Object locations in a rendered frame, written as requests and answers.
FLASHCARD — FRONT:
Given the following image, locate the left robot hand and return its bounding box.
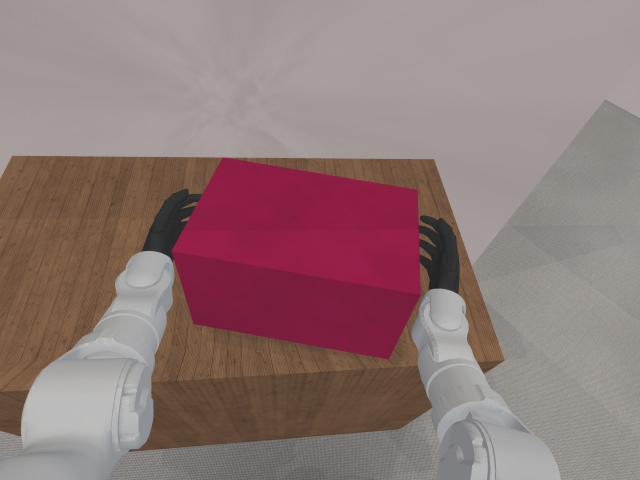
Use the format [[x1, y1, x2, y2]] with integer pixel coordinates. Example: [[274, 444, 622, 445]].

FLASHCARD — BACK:
[[142, 189, 202, 263]]

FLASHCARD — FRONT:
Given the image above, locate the right robot forearm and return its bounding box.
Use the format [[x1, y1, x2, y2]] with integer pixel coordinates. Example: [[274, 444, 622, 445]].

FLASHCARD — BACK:
[[411, 289, 561, 480]]

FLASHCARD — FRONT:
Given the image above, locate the carton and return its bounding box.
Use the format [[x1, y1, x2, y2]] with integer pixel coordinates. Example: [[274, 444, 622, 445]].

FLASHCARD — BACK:
[[172, 157, 421, 359]]

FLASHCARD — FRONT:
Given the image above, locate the pedestal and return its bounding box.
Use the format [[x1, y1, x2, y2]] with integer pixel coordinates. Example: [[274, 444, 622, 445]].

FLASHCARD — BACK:
[[0, 156, 505, 452]]

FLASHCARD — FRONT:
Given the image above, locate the left robot forearm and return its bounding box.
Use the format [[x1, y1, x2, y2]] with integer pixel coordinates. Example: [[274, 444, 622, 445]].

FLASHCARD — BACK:
[[21, 251, 174, 448]]

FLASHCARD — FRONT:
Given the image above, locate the robot left upper arm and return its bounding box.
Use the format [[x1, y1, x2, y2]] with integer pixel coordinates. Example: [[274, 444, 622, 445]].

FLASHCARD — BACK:
[[0, 358, 154, 480]]

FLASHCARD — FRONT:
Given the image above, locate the robot right upper arm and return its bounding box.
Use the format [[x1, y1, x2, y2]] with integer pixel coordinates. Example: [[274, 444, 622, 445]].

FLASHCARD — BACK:
[[436, 419, 560, 480]]

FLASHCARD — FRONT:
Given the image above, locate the right robot hand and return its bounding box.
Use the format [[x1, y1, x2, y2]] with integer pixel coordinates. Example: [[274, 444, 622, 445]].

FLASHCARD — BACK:
[[419, 216, 460, 294]]

